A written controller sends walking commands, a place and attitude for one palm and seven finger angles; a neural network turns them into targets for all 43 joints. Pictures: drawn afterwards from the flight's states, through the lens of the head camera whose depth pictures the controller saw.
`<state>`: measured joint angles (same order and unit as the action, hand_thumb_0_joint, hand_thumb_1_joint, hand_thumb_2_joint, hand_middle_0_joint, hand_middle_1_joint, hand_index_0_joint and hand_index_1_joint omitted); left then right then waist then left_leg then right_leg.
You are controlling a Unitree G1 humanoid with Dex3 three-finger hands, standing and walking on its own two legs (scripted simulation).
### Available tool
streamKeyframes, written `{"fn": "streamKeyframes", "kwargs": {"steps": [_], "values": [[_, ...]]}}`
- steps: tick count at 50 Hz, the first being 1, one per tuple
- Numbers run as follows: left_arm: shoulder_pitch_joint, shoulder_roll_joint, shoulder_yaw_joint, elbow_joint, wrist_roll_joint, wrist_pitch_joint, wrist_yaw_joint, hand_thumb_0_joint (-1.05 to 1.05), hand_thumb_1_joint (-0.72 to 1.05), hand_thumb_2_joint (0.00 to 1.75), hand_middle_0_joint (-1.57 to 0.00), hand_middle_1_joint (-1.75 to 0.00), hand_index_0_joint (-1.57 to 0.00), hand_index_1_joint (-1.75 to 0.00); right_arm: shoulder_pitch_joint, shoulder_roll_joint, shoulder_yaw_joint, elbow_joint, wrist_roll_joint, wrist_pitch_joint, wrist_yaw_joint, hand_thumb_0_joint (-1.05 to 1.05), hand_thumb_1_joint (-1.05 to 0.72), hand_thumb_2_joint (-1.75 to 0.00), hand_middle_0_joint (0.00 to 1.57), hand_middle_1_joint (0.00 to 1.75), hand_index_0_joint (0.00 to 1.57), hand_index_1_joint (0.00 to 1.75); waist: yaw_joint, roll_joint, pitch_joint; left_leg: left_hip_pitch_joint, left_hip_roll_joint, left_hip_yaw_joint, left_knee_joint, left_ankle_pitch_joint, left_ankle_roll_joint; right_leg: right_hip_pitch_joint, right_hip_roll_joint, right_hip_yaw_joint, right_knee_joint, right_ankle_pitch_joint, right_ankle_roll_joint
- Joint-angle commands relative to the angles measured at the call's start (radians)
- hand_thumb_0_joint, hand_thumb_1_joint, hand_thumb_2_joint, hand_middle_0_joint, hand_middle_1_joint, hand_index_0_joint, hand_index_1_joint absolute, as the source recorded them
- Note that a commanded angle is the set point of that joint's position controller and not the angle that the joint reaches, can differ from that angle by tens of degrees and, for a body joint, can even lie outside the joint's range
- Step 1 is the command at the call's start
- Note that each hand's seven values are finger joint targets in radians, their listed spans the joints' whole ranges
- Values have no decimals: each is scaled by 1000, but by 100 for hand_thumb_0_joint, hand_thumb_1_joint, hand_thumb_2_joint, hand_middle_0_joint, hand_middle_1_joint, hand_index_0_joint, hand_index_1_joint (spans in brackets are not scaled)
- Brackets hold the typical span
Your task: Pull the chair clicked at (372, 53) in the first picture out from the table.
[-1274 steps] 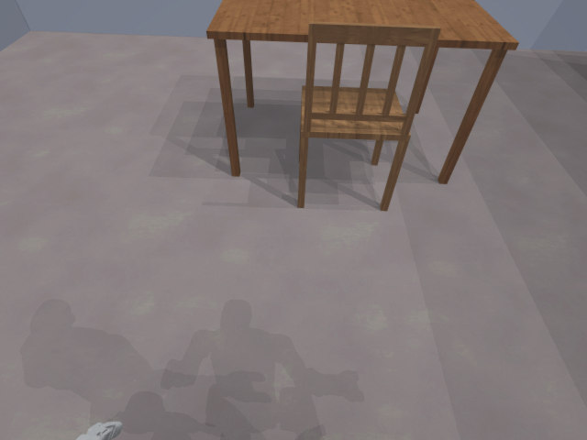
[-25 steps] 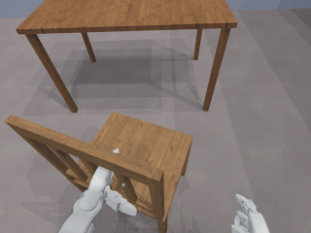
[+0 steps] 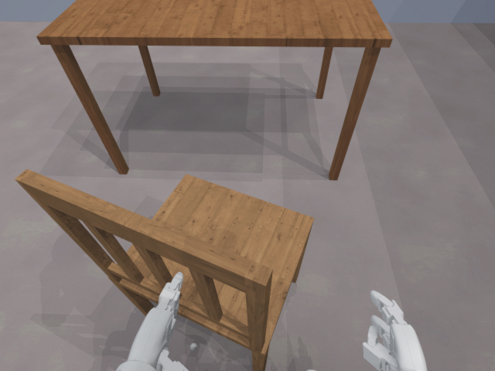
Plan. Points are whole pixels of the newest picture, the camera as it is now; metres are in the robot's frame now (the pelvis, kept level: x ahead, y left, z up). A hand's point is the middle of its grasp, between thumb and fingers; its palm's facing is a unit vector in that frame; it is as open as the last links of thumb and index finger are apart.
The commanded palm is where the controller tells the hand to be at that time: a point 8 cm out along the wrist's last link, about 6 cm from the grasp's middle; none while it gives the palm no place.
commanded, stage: draw the fingers out of the gap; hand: left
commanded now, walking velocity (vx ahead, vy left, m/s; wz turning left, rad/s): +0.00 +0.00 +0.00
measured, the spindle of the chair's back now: (160, 272) +0.31 +0.18 -0.07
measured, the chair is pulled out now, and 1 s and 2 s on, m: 0.61 0.61 0.61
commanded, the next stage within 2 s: draw the hand back to the body in 0.30 s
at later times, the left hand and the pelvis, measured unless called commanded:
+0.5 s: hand out of the picture +0.13 +0.10 +0.01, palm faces -0.08 -1.00 -0.02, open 17.5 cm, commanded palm +0.10 +0.16 +0.03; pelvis -0.01 +0.01 -0.02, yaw -1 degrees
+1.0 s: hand (105, 342) +0.16 +0.17 +0.10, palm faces +0.10 -0.96 -0.25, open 17.0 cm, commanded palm +0.12 +0.22 +0.12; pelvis -0.01 +0.00 +0.00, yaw +0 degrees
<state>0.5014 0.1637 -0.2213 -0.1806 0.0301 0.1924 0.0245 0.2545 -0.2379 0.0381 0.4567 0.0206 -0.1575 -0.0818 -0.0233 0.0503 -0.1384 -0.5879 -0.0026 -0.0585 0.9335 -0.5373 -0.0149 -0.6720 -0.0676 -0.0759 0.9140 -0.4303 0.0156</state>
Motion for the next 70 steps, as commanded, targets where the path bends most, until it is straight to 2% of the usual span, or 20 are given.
{"fn": "streamKeyframes", "kwargs": {"steps": [1,4,8,17,21,22,26,27,32,36,40,46,47,48,50,53,56,61,67,70], "values": [[45,45,51,-241,8,-43,6,0,-55,20,0,0,0,0,-49,-96,-52,-176,1,-49,-8,0,-90,-90,20,30,20,30,-10,-52,-156,14,-17,23,-126,380,32,189,24,-9,-108,289,-26],[98,29,32,-261,6,-26,-3,0,-55,20,0,0,0,0,-63,-89,-51,-193,4,-40,-8,0,-90,-90,20,30,20,30,-12,-87,-128,-13,-17,24,-124,341,35,182,24,-7,-111,261,-23],[147,28,13,-301,13,-16,-10,0,-55,20,0,0,0,0,-69,-84,-50,-213,5,-37,-11,0,-90,-90,20,30,20,30,-11,-68,-93,-34,-18,24,-119,301,38,155,25,-6,-112,207,-24],[256,23,-22,-415,36,-63,6,0,-55,20,0,0,0,0,-55,-80,-58,-244,6,-54,-18,0,-90,-90,20,30,20,30,-9,-40,-84,-52,-20,19,-94,279,36,94,33,-12,-80,151,-29],[296,38,-20,-420,50,-63,6,0,-55,20,0,0,0,0,-51,-81,-63,-253,6,-55,-22,0,-90,-90,20,30,20,30,-7,-79,-82,-82,-20,13,-83,250,40,82,37,-8,-77,120,-29],[220,-66,11,-536,-98,-202,6,0,-55,20,0,0,0,0,-56,-66,-56,-245,9,-82,-21,0,-90,-90,20,30,20,30,-4,-128,-55,-110,-31,12,-48,247,26,28,46,-44,-53,130,-26],[269,33,106,-533,-115,-366,7,0,-55,20,0,0,0,0,-34,-68,-68,-198,12,-115,-10,0,-90,-90,20,30,20,30,28,-11,-117,-102,-28,17,-31,273,10,32,46,-31,-9,127,-38],[275,16,101,-536,-119,-403,4,0,-55,20,0,0,0,0,-35,-63,-69,-193,12,-116,-4,0,-90,-90,20,30,20,30,30,7,-131,-94,-27,19,-24,291,6,30,45,-30,4,139,-39],[268,2,87,-479,-115,-584,-54,0,-55,20,0,0,0,0,-66,-59,-85,-162,12,-105,32,0,-90,-90,20,30,20,30,20,-23,-107,-164,-10,21,28,275,6,-23,41,-17,49,142,-38],[349,81,180,-452,-139,-498,-112,0,-55,20,0,0,0,0,-96,-66,-92,-197,32,-69,22,0,-90,-90,20,30,20,30,43,-61,-138,-159,-6,27,-21,203,22,87,33,8,-17,83,-35],[272,125,273,-563,-197,-420,-110,0,-55,20,0,0,0,0,-102,-53,-80,-208,44,-55,-13,0,-90,-90,20,30,20,30,41,-65,-137,-115,-7,20,-56,203,30,138,30,3,-63,81,-25],[212,144,351,-571,-269,-462,-109,0,-37,29,-2,-4,-2,-4,-79,-50,-72,-134,50,-109,-32,0,-90,-90,20,30,20,30,27,-56,-115,-33,1,10,-80,299,29,184,34,-11,-115,193,-21],[281,316,409,-524,-98,-354,17,0,-33,31,-3,-5,-3,-5,-50,-46,-67,-113,22,-71,-51,0,-90,-90,20,30,20,30,89,0,-162,19,34,18,-142,331,21,293,4,47,-148,217,-52],[302,199,335,-583,-83,-309,59,0,-30,32,-4,-5,-4,-5,-48,-30,-56,-140,20,-64,-51,0,-90,-90,20,30,20,30,59,21,-110,40,29,22,-165,348,17,294,-7,23,-163,246,-46],[287,164,312,-547,-66,-273,93,0,-22,36,-4,-7,-4,-7,-66,-33,-56,-110,17,-54,-48,0,-90,-90,20,30,20,30,55,24,-39,62,39,18,-188,363,15,302,-9,7,-190,257,-46],[242,213,355,-528,-51,-254,128,0,-12,41,-6,-9,-6,-9,-95,-41,-52,-86,12,-41,-55,0,-90,-90,20,30,20,30,62,-22,1,123,44,18,-234,369,21,344,-9,4,-250,277,-44],[156,264,404,-521,-44,-253,150,0,-1,46,-7,-11,-7,-11,-119,-50,-44,-65,9,-47,-62,0,-90,-90,20,30,20,30,65,-12,61,165,47,9,-299,331,21,365,-7,8,-315,222,-48],[86,312,476,-532,-45,-262,170,0,17,55,-10,-15,-10,-15,-139,-53,-36,-30,4,-70,-59,0,-90,-90,20,30,20,30,76,14,74,251,47,5,-383,342,20,434,-6,14,-386,223,-51],[49,311,534,-493,-52,-278,171,0,39,65,-13,-19,-13,-19,-156,-59,-38,10,-4,-79,-47,0,-90,-90,20,30,20,30,81,49,98,329,47,9,-460,404,16,498,-3,21,-430,289,-50],[31,313,558,-480,-53,-287,166,0,50,71,-15,-22,-15,-22,-166,-58,-42,20,-5,-77,-38,0,-90,-90,20,30,20,30,84,9,88,358,51,15,-485,446,19,527,0,17,-446,326,-45]]}}
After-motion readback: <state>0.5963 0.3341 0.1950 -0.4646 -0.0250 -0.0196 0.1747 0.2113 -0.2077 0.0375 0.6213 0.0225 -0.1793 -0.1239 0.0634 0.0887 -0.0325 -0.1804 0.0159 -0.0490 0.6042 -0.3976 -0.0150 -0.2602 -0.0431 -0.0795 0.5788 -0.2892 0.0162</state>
